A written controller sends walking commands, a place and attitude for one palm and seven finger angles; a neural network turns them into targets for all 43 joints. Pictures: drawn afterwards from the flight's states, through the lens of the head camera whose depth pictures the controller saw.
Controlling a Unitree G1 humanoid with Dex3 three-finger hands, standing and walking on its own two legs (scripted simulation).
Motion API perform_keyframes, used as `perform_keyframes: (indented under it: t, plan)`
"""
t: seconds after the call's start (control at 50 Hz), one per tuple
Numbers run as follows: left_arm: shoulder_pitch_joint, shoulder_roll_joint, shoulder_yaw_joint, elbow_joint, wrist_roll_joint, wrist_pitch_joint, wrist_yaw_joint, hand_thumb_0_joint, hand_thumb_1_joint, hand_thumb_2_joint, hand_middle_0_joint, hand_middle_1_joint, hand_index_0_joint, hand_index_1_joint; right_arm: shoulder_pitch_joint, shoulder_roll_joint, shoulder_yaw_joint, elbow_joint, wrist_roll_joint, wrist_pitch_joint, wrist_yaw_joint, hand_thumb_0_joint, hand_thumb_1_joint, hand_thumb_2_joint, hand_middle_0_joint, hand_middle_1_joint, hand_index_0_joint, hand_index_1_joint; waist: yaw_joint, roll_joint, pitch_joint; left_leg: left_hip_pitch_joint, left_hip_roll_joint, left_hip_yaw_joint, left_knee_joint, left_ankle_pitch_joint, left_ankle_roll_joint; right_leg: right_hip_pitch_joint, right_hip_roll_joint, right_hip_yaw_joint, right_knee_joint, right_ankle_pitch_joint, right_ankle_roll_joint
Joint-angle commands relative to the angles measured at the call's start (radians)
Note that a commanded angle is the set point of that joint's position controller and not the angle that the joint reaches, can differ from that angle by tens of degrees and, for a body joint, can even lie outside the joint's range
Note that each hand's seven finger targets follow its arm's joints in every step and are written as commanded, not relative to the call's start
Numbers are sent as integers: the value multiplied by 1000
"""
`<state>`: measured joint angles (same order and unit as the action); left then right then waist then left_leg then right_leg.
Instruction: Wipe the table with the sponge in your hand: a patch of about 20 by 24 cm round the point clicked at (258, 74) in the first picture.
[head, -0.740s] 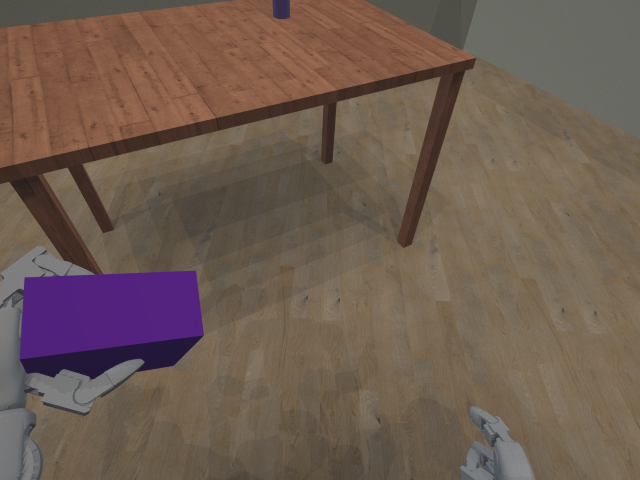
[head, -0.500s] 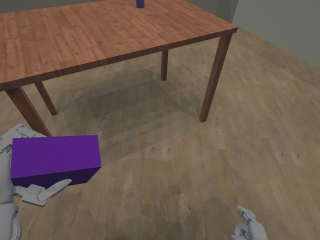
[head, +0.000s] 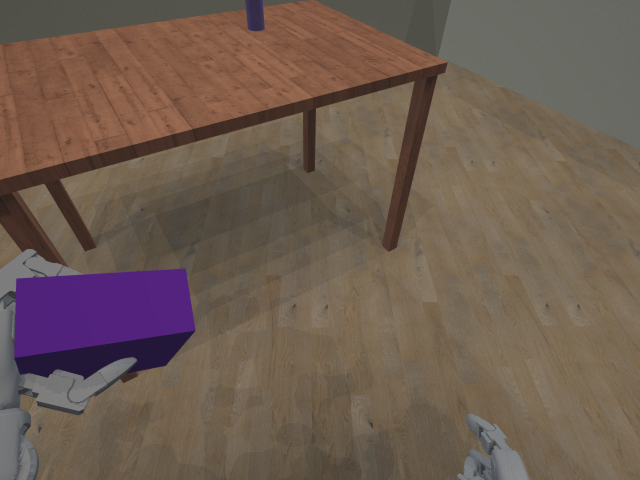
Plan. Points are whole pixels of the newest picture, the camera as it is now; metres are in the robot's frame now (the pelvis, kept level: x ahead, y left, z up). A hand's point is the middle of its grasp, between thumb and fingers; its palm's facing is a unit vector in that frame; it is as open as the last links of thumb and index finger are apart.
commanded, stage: walk to a spot facing it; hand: left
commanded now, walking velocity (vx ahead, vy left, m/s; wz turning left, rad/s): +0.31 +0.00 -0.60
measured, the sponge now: (130, 327) +0.22 +0.21 +0.14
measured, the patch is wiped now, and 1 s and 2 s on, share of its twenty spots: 0.00 0.00 0.00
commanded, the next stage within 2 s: turn to face it in 0.78 s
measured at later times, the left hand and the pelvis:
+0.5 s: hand (253, 211) +0.36 +0.11 +0.18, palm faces +0.21 -0.84 -0.50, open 10.1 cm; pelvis +0.10 -0.08 +0.01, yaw -11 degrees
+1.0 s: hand (333, 132) +0.55 +0.03 +0.18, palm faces +0.18 -0.85 -0.49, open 10.1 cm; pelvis +0.27 -0.14 +0.00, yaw -15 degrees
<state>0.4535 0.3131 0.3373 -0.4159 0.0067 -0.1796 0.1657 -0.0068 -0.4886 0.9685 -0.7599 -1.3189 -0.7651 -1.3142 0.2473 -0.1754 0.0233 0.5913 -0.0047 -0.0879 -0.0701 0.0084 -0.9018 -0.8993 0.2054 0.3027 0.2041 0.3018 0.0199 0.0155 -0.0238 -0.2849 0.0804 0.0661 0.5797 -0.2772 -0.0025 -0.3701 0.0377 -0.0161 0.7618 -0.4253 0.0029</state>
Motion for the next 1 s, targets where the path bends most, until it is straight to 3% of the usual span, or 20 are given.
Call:
perform_keyframes:
  t: [0.0,0.08,0.1,0.12,0.14,0.16,0.22,0.28,0.52,0.58,0.6,0.62,0.64,0.66,0.68,0.72,0.8,0.92,0.96,0.98]
  plan:
    - [-165,135,30,-242,-4,-76,-4,0,100,1300,-1200,-1600,-1200,-1600,-89,-155,-65,-129,-9,-64,1,0,-900,-900,200,300,200,300,-27,218,8,35,279,-170,-286,-180,138,-74,-41,-71,58,-66,11]
    - [-172,167,49,-193,-3,-67,-9,0,100,1300,-1200,-1600,-1200,-1600,-108,-149,-57,-127,-14,-59,15,0,-900,-900,200,300,200,300,-2,162,6,-108,230,-18,-83,-176,72,188,-27,-119,-199,9,-7]
    - [-176,185,60,-184,0,-63,-10,0,100,1300,-1200,-1600,-1200,-1600,-104,-134,-59,-126,-7,-53,18,0,-900,-900,200,300,200,300,7,-12,2,-190,154,49,150,-207,39,256,-96,16,-318,26,-54]
    - [-164,224,89,-167,-4,-56,-6,0,100,1300,-1200,-1600,-1200,-1600,-131,-111,-61,-148,3,-46,20,0,-900,-900,200,300,200,300,19,-343,-7,-401,0,107,486,-321,-13,322,-312,473,-467,2,-166]
    - [-160,224,102,-155,-20,-54,1,0,100,1300,-1200,-1600,-1200,-1600,-164,-131,-61,-152,0,-48,18,0,-900,-900,200,300,200,300,12,-344,16,-506,-30,0,659,-318,-35,312,-417,640,-536,92,-221]
    - [-196,245,118,-238,-23,-72,5,0,100,1300,-1200,-1600,-1200,-1600,-163,-131,-63,-152,1,-49,21,0,-900,-900,200,300,200,300,-6,-212,-19,-486,18,-84,695,-233,-37,303,-421,616,-539,37,-238]
    - [-21,267,172,-268,-25,-112,-4,0,100,1300,-1200,-1600,-1200,-1600,-130,-124,-51,-124,-3,-16,21,0,-900,-900,200,300,200,300,-21,-16,-25,-482,35,-77,729,-73,-53,315,-320,422,-469,356,-220]
    - [-10,271,195,-306,-27,-137,0,0,100,1300,-1200,-1600,-1200,-1600,-128,-117,-49,-124,-5,4,24,0,-900,-900,200,300,200,300,-31,-21,-80,-476,43,-49,622,-32,-53,378,-284,250,-441,549,-205]
    - [9,225,150,-239,-39,-102,10,0,100,1300,-1200,-1600,-1200,-1600,-104,-129,-70,-170,12,-3,13,0,-900,-900,200,300,200,300,5,-127,-42,-285,-10,111,86,-5,5,421,-254,208,-400,720,-168]
    - [-67,237,135,-293,-37,-109,16,0,100,1300,-1200,-1600,-1200,-1600,-75,-132,-72,-164,9,-15,2,0,-900,-900,200,300,200,300,-23,-100,-89,-7,-56,173,-79,108,26,335,-209,126,-225,810,-121]
    - [-77,242,137,-298,-39,-111,18,0,100,1300,-1200,-1600,-1200,-1600,-59,-139,-78,-161,9,-17,-5,0,-900,-900,200,300,200,300,-45,-63,-126,205,-41,143,-126,192,57,206,-177,92,-79,813,-73]
    - [-93,245,144,-324,-41,-119,19,0,100,1300,-1200,-1600,-1200,-1600,-60,-159,-81,-163,6,-15,-7,0,-900,-900,200,300,200,300,-58,72,-180,419,87,-54,-150,257,133,21,-115,45,110,652,-9]
    - [-105,225,123,-325,-44,-123,14,0,100,1300,-1200,-1600,-1200,-1600,-62,-156,-79,-153,6,-17,0,0,-900,-900,200,300,200,300,-54,249,-215,581,321,-359,-136,368,256,-205,-43,0,385,96,25]
    - [-150,251,129,-343,-39,-131,20,0,100,1300,-1200,-1600,-1200,-1600,-68,-133,-59,-159,1,-23,6,0,-900,-900,200,300,200,300,-37,216,-176,501,417,-531,-214,329,315,-283,-10,66,560,-165,9]
    - [-148,299,149,-325,-34,-120,13,0,100,1300,-1200,-1600,-1200,-1600,-101,-127,-45,-140,-13,-24,4,0,-900,-900,200,300,200,300,-40,183,-99,342,433,-528,-272,151,307,-301,-60,113,602,-140,-13]
    - [-164,270,150,-366,-28,-105,6,0,100,1300,-1200,-1600,-1200,-1600,-113,-132,-62,-130,-3,-35,12,0,-900,-900,200,300,200,300,-28,132,30,133,394,-349,-318,29,254,-307,-133,105,538,-79,-8]
    - [-6,205,153,-353,-26,-98,3,0,100,1300,-1200,-1600,-1200,-1600,-95,-136,-67,-127,3,-45,15,0,-900,-900,200,300,200,300,-4,203,-11,43,278,0,-309,78,147,-152,-145,-49,270,80,8]
    - [-65,156,114,-224,-27,-92,-8,0,100,1300,-1200,-1600,-1200,-1600,-80,-139,-77,-130,11,-50,9,0,-900,-900,200,300,200,300,-34,189,13,72,222,107,-183,307,97,25,-73,-205,-77,197,34]
    - [-88,172,113,-218,-24,-85,-9,0,100,1300,-1200,-1600,-1200,-1600,-80,-129,-77,-126,22,-43,2,0,-900,-900,200,300,200,300,-21,117,-46,94,156,131,44,332,70,184,-43,-240,-246,291,37]
    - [-92,191,119,-222,-18,-80,-10,0,100,1300,-1200,-1600,-1200,-1600,-69,-112,-79,-123,30,-40,3,0,-900,-900,200,300,200,300,-20,-9,-90,68,92,140,218,267,49,259,-111,-159,-315,394,15]
